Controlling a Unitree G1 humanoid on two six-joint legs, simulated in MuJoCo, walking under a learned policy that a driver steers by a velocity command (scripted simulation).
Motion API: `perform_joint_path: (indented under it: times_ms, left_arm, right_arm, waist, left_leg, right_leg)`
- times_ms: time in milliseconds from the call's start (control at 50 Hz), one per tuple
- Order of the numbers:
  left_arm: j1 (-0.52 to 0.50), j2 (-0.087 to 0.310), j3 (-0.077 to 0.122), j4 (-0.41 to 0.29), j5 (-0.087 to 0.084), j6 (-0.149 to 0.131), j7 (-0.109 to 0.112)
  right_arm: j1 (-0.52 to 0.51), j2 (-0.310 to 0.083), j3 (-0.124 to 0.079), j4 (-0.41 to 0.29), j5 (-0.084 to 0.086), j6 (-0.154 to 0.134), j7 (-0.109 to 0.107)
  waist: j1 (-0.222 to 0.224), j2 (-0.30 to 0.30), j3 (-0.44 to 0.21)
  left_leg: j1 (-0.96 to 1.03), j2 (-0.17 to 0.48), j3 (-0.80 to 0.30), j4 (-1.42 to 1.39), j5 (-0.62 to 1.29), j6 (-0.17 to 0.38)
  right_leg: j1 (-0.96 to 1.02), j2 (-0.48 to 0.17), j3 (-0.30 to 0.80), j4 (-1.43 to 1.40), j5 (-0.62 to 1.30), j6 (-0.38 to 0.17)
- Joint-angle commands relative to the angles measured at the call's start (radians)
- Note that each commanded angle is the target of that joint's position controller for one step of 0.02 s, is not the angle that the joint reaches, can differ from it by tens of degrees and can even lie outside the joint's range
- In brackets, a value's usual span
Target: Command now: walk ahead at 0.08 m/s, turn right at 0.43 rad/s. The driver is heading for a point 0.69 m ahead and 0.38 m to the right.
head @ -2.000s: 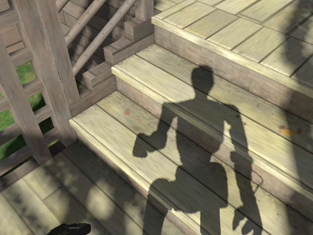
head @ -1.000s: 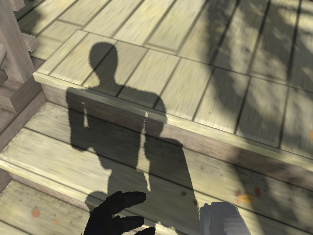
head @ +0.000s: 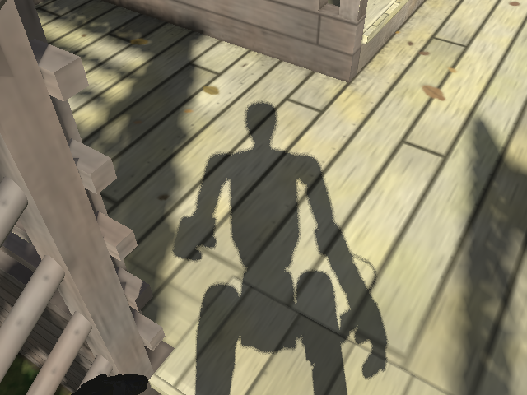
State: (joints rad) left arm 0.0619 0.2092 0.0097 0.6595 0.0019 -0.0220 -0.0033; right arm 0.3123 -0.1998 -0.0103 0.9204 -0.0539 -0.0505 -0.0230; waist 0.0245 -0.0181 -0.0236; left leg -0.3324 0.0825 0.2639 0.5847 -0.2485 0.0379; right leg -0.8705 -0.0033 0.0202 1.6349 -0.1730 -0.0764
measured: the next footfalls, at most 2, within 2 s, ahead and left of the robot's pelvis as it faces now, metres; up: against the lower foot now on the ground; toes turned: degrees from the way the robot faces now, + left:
right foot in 0.38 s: +0.30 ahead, -0.26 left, +0.16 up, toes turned -16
left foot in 1.12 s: +0.53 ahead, -0.12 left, +0.16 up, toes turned -37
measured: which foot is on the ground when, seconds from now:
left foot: down 0.00-0.38, up 0.40-1.00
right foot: up 0.00-0.36, down 0.38-1.00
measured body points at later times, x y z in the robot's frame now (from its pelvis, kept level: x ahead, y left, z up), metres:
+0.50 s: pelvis +0.19 -0.14 +0.04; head +0.22 -0.18 +0.49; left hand +0.41 +0.05 -0.04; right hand +0.25 -0.46 -0.07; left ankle +0.10 +0.08 -0.54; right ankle +0.26 -0.25 -0.56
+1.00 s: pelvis +0.33 -0.18 +0.17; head +0.32 -0.21 +0.62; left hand +0.63 -0.10 +0.12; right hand +0.33 -0.49 +0.08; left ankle +0.48 -0.08 -0.47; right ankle +0.26 -0.25 -0.56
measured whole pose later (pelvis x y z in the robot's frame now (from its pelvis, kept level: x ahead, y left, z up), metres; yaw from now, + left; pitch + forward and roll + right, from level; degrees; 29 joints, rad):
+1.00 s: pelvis +0.33 -0.18 +0.17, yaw -35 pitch +4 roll +2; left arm 0.14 0.21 0.01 0.51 -0.01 0.04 0.06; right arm 0.15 -0.25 -0.03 0.58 -0.01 -0.01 -0.05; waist 0.00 0.03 -0.05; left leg -0.76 0.01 -0.06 1.17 -0.25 -0.09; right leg -0.31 0.15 0.29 0.59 -0.31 -0.06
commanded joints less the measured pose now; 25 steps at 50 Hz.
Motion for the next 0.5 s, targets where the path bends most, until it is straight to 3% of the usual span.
perform_joint_path:
  times_ms: [20, 40, 60, 80, 100, 120, 140, 160, 180, 240, 260, 280, 300, 320, 340, 360, 380, 400, 420, 440, 460, 480, 500]
  left_arm:
    - [0.234, 0.019, 0.002, 0.01, 0.038, 0.05, 0.041]
    - [0.218, 0.027, 0.01, 0.012, 0.026, 0.064, 0.059]
    - [0.227, 0.033, 0.016, 0.005, 0.01, 0.083, 0.074]
    - [0.167, 0.029, 0.014, -0.048, 0.005, 0.095, 0.076]
    - [0.094, 0.023, 0.006, -0.087, -0.003, 0.096, 0.069]
    - [0.055, 0.037, 0.008, -0.121, 0.002, 0.095, 0.064]
    - [0.009, 0.044, 0.006, -0.141, 0.012, 0.088, 0.052]
    - [-0.054, 0.006, -0.007, -0.161, 0.015, 0.086, 0.045]
    - [-0.078, -0.022, -0.015, -0.177, 0.003, 0.08, 0.04]
    - [-0.107, -0.048, -0.034, -0.218, 0.0, 0.088, 0.038]
    - [-0.16, -0.068, -0.046, -0.259, 0.007, 0.085, 0.031]
    - [-0.18, -0.086, -0.064, -0.3, 0.006, 0.079, 0.02]
    - [-0.193, -0.104, -0.076, -0.315, 0.01, 0.072, 0.01]
    - [-0.122, -0.104, -0.085, -0.317, -0.01, 0.063, -0.01]
    - [-0.037, -0.038, -0.046, -0.28, -0.032, 0.061, -0.009]
    - [0.147, 0.022, -0.003, -0.205, -0.032, 0.043, -0.003]
    - [0.336, 0.128, 0.048, -0.158, -0.021, 0.029, 0.003]
    - [0.48, 0.251, 0.1, -0.112, 0.003, 0.035, 0.005]
    - [0.353, 0.405, 0.131, -0.124, 0.033, 0.044, 0.026]
    - [0.192, 0.318, 0.091, -0.2, 0.047, 0.036, 0.026]
    - [0.157, 0.219, 0.066, -0.211, 0.028, 0.029, 0.02]
    - [0.139, 0.17, 0.061, -0.176, -0.007, 0.024, 0.01]
    - [0.084, 0.114, 0.051, -0.17, -0.014, 0.011, 0.006]
  right_arm:
    - [-0.273, -0.055, 0.012, -0.132, -0.013, -0.017, -0.01]
    - [-0.247, -0.066, 0.014, -0.127, -0.015, -0.006, -0.014]
    - [-0.126, -0.079, 0.013, -0.12, 0.014, -0.005, -0.021]
    - [-0.033, -0.11, 0.0, -0.102, 0.038, 0.004, -0.033]
    - [0.041, -0.125, -0.013, -0.099, 0.049, 0.014, -0.05]
    - [0.063, -0.154, -0.03, -0.118, 0.054, 0.018, -0.063]
    - [0.056, -0.143, -0.036, -0.132, 0.051, 0.016, -0.071]
    - [0.081, -0.134, -0.036, -0.137, 0.04, 0.022, -0.077]
    - [0.06, -0.15, -0.039, -0.144, 0.023, 0.032, -0.089]
    - [0.075, -0.156, -0.051, -0.158, 0.039, 0.029, -0.102]
    - [0.056, -0.174, -0.056, -0.145, 0.041, 0.039, -0.11]
    - [0.037, -0.199, -0.069, -0.145, 0.046, 0.059, -0.107]
    - [0.03, -0.215, -0.08, -0.14, 0.056, 0.072, -0.111]
    - [-0.058, -0.268, -0.09, -0.162, 0.055, 0.099, -0.101]
    - [-0.028, -0.313, -0.101, -0.161, 0.057, 0.102, -0.081]
    - [-0.068, -0.355, -0.11, -0.162, 0.076, 0.089, -0.045]
    - [-0.118, -0.37, -0.109, -0.182, 0.089, 0.078, -0.013]
    - [-0.189, -0.305, -0.088, -0.237, 0.098, 0.058, 0.003]
    - [-0.213, -0.194, -0.067, -0.351, 0.07, 0.029, 0.022]
    - [-0.101, -0.161, -0.062, -0.296, 0.096, 0.013, 0.046]
    - [-0.133, -0.156, -0.054, -0.297, 0.113, 0.017, 0.046]
    - [-0.134, -0.119, -0.045, -0.313, 0.09, 0.025, 0.024]
    - [-0.144, -0.109, -0.043, -0.319, 0.074, 0.028, 0.002]
  waist:
    - [0.152, 0.161, 0.02]
    - [0.12, 0.185, 0.011]
    - [0.069, 0.174, 0.032]
    - [0.033, 0.151, 0.061]
    - [-0.001, 0.106, 0.071]
    - [-0.004, 0.068, 0.101]
    - [-0.015, 0.045, 0.096]
    - [-0.057, 0.054, 0.072]
    - [-0.069, 0.09, 0.069]
    - [-0.07, 0.118, 0.086]
    - [-0.056, 0.131, 0.115]
    - [-0.029, 0.142, 0.103]
    - [-0.019, 0.143, 0.096]
    - [0.048, 0.149, 0.037]
    - [0.048, 0.169, -0.022]
    - [0.114, 0.186, -0.112]
    - [0.215, 0.173, -0.219]
    - [0.271, 0.009, -0.224]
    - [0.092, -0.489, -0.288]
    - [0.019, -0.274, -0.374]
    - [0.031, -0.175, -0.323]
    - [-0.006, -0.136, -0.192]
    - [-0.024, -0.108, -0.12]
  left_leg:
    - [-0.272, 0.166, -0.004, -0.323, 0.33, 0.11]
    - [-0.183, 0.226, -0.049, -0.325, 0.376, 0.131]
    - [-0.01, 0.285, -0.113, -0.292, 0.364, 0.149]
    - [0.164, 0.341, -0.17, -0.297, 0.313, 0.145]
    - [0.308, 0.358, -0.195, -0.296, 0.234, 0.123]
    - [0.396, 0.339, -0.173, -0.3, 0.184, 0.098]
    - [0.445, 0.336, -0.161, -0.291, 0.146, 0.086]
    - [0.484, 0.37, -0.172, -0.295, 0.193, 0.11]
    - [0.531, 0.377, -0.168, -0.303, 0.199, 0.117]
    - [0.552, 0.402, -0.139, -0.327, 0.23, 0.114]
    - [0.523, 0.407, -0.123, -0.353, 0.301, 0.096]
    - [0.515, 0.366, -0.081, -0.363, 0.234, 0.069]
    - [0.48, 0.33, -0.04, -0.369, 0.193, 0.048]
    - [0.253, 0.233, 0.09, -0.429, 0.264, 0.046]
    - [0.159, 0.232, 0.075, -0.394, 0.473, 0.086]
    - [0.203, 0.249, 0.091, -0.275, 0.896, 0.115]
    - [0.226, 0.225, 0.069, -0.042, 1.185, 0.101]
    - [0.05, 0.159, -0.043, 0.348, 0.592, 0.006]
    - [-0.244, -0.099, -0.199, 0.731, -0.159, -0.076]
    - [-0.245, -0.108, -0.412, 1.003, -0.163, -0.082]
    - [-0.296, -0.1, -0.39, 1.044, -0.12, -0.069]
    - [-0.363, -0.079, -0.373, 1.024, -0.102, -0.053]
    - [-0.389, -0.052, -0.399, 1.004, -0.081, -0.036]
  right_leg:
    - [0.241, 0.023, -0.069, -0.029, 0.158, 0.067]
    - [0.158, 0.031, -0.085, 0.181, 0.077, 0.089]
    - [-0.032, 0.034, -0.043, 0.423, -0.09, 0.105]
    - [-0.236, 0.008, 0.028, 0.571, -0.257, 0.098]
    - [-0.375, -0.015, 0.091, 0.607, -0.351, 0.088]
    - [-0.437, -0.054, 0.164, 0.468, -0.332, 0.079]
    - [-0.46, -0.07, 0.138, 0.372, -0.309, 0.09]
    - [-0.503, -0.055, 0.081, 0.506, -0.353, 0.111]
    - [-0.556, -0.067, 0.086, 0.529, -0.393, 0.133]
    - [-0.623, -0.104, 0.085, 0.525, -0.468, 0.15]
    - [-0.652, -0.126, 0.099, 0.505, -0.518, 0.137]
    - [-0.636, -0.144, 0.047, 0.36, -0.52, 0.128]
    - [-0.564, -0.175, 0.005, 0.177, -0.461, 0.11]
    - [-0.155, -0.141, -0.087, -0.184, -0.506, 0.055]
    - [0.154, -0.048, -0.175, -0.269, -0.43, 0.038]
    - [0.348, 0.022, -0.21, -0.236, -0.383, -0.004]
    - [0.54, 0.089, -0.151, -0.332, -0.291, -0.053]
    - [0.721, 0.092, 0.135, -0.655, -0.126, -0.124]
    - [0.738, -0.06, 0.761, -1.086, -0.117, -0.231]
    - [0.698, -0.201, 0.827, -1.166, -0.075, -0.247]
    - [0.613, -0.198, 0.738, -1.138, -0.164, -0.228]
    - [0.535, -0.144, 0.653, -1.087, -0.247, -0.19]
    - [0.422, -0.129, 0.606, -1.0, -0.252, -0.154]
Over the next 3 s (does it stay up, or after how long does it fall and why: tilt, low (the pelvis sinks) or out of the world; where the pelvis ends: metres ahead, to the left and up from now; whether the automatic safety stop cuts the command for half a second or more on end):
stays up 0.51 -0.27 0.18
